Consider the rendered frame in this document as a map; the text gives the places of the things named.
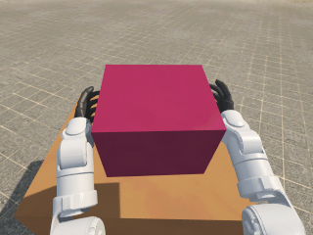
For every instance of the robot right forearm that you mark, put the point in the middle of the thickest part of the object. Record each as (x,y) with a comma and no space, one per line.
(256,180)

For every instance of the carton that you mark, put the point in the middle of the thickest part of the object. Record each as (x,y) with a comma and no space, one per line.
(155,120)

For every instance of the left robot upper arm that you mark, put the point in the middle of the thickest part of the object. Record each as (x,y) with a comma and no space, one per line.
(90,225)

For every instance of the left robot hand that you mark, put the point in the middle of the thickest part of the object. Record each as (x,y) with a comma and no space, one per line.
(84,104)

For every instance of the robot left forearm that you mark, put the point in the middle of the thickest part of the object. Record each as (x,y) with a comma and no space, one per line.
(74,170)

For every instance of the pedestal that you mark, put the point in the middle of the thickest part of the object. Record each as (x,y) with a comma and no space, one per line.
(208,203)

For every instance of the right robot upper arm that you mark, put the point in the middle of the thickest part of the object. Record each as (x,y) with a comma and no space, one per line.
(271,219)

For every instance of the right robot hand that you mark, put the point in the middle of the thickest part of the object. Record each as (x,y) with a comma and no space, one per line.
(223,96)

